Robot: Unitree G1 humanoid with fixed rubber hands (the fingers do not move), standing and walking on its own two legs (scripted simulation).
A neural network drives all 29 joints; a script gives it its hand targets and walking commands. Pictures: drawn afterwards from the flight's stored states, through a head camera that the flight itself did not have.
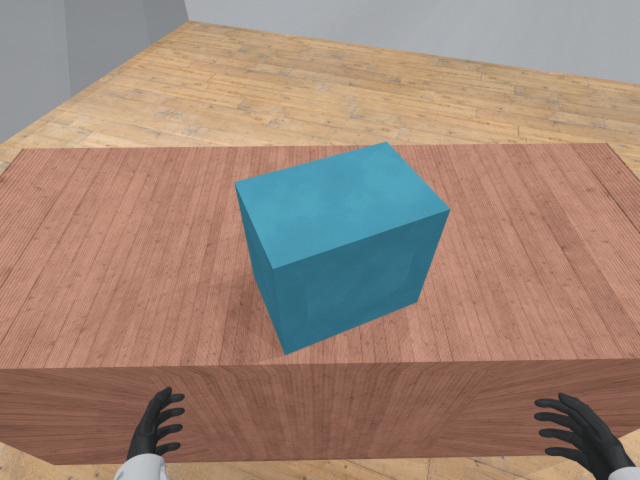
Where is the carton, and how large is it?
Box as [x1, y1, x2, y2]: [234, 142, 450, 354]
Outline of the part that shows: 387,142 375,144 234,182 254,277 285,354 413,303 417,300 450,209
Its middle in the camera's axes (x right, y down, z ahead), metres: +0.03 +0.02 +0.62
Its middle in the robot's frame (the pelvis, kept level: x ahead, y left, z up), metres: +0.44 +0.03 +0.00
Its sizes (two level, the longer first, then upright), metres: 0.251 0.169 0.232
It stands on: a pedestal, 0.66 m high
